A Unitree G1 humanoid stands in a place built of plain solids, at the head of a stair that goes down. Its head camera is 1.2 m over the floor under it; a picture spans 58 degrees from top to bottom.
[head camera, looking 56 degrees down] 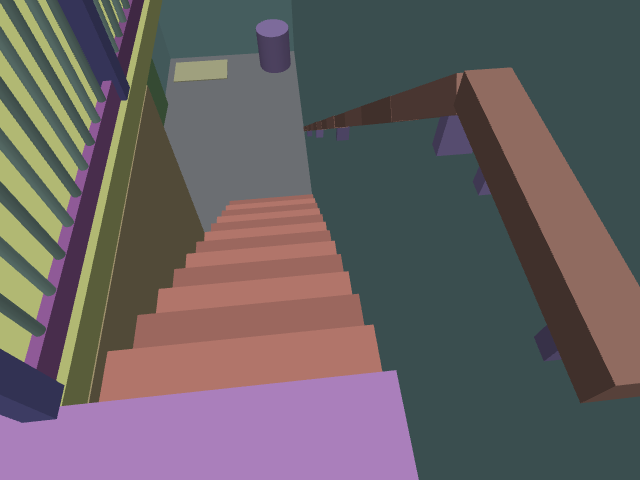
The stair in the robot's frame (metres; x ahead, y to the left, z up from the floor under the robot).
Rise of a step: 0.20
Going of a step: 0.22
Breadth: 0.90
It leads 6 degrees to the left of straight ahead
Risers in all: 13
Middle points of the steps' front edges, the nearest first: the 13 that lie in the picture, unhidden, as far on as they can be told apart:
0.32 0.23 0.00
0.55 0.26 -0.20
0.77 0.28 -0.40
0.99 0.31 -0.60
1.21 0.33 -0.80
1.43 0.36 -1.00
1.66 0.38 -1.21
1.88 0.40 -1.41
2.10 0.43 -1.61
2.32 0.45 -1.81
2.54 0.47 -2.01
2.77 0.50 -2.21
2.99 0.52 -2.41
